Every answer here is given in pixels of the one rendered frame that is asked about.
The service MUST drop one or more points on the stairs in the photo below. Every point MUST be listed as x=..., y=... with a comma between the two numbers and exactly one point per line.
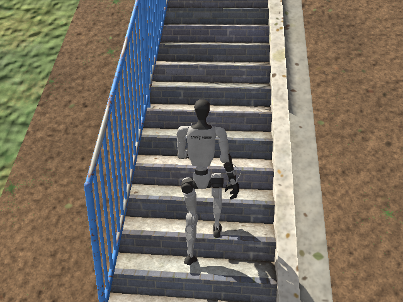
x=217, y=50

